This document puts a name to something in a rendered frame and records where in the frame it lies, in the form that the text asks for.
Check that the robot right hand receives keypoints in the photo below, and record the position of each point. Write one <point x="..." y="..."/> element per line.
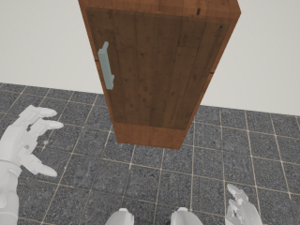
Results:
<point x="246" y="212"/>

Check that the left robot thigh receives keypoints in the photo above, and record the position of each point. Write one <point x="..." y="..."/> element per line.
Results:
<point x="121" y="218"/>

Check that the cupboard door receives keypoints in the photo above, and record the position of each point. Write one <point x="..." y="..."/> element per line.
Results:
<point x="160" y="63"/>

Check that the robot thigh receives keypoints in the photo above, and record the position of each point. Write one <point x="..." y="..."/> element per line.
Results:
<point x="121" y="218"/>
<point x="183" y="217"/>

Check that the robot left hand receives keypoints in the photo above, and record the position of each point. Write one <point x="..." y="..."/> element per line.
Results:
<point x="16" y="137"/>

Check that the right robot thigh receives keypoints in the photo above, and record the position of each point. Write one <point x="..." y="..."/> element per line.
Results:
<point x="183" y="217"/>

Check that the handle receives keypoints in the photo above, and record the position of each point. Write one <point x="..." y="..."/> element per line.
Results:
<point x="105" y="66"/>

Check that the robot left forearm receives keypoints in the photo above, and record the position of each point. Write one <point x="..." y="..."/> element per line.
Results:
<point x="9" y="200"/>

